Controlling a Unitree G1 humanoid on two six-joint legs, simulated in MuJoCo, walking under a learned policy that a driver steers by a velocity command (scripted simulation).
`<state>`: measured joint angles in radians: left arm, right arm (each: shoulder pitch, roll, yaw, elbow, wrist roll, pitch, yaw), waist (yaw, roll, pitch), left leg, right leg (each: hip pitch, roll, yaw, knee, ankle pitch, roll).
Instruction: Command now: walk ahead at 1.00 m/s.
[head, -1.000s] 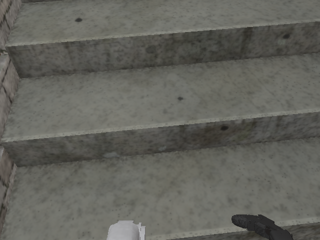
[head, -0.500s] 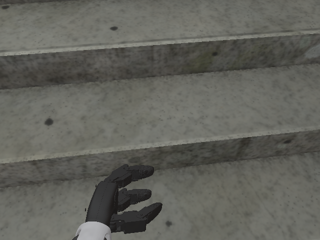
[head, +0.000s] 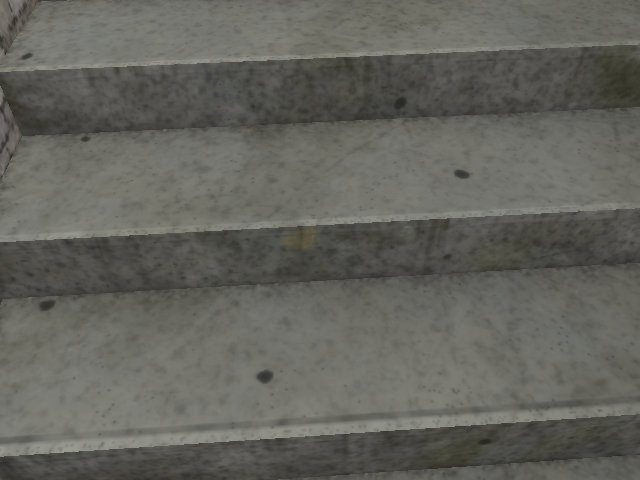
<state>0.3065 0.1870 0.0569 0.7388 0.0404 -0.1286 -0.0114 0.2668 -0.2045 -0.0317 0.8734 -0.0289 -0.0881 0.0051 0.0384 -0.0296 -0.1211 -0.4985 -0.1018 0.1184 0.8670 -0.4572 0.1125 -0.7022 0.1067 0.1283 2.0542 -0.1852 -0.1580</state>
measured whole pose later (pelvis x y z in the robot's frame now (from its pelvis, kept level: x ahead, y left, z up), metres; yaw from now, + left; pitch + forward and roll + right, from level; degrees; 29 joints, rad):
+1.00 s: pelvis +0.90 -0.02 +0.40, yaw +0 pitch +4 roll -3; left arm 0.02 0.09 -0.06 0.56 0.01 -0.07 0.00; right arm 0.53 -0.20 -0.06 0.98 0.03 -0.15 0.01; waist 0.02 0.04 -0.07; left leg -0.15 -0.02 -0.03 0.86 0.03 0.12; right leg -0.78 0.08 -0.13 1.11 -0.46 -0.11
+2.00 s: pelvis +1.70 +0.01 +0.81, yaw +0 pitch +3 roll +0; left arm 0.50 0.19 0.03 1.02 0.02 -0.11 0.01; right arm -0.05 -0.08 0.03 0.48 -0.04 -0.04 -0.03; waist 0.02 0.01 0.01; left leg -1.21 0.00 0.03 1.81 -0.45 0.09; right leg -0.15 0.05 -0.04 0.34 -0.24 -0.06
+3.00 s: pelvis +1.90 +0.03 +0.96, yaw +0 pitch +0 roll +0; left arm 0.35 0.15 0.02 0.79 0.00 -0.04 0.04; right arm 0.30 -0.17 -0.03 0.86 -0.01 -0.02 -0.03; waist -0.01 0.00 -0.03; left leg -0.20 -0.04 0.06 0.41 -0.21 0.06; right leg -0.21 0.02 -0.02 0.43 -0.22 -0.03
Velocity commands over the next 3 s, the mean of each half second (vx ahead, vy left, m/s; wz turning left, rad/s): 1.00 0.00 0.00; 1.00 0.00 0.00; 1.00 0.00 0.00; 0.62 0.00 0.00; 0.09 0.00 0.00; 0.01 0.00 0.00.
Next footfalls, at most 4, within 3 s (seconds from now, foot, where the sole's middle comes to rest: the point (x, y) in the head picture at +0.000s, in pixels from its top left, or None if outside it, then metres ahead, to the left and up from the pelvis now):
0.24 right None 0.38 -0.10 -0.58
0.62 left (319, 332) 0.70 0.06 -0.42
0.96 right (399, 156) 1.03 -0.09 -0.27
1.34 left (320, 14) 1.35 0.08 -0.12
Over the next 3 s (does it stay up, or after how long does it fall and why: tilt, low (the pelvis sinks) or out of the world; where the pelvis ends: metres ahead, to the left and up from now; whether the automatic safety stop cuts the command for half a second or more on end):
stays up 1.90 0.03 0.96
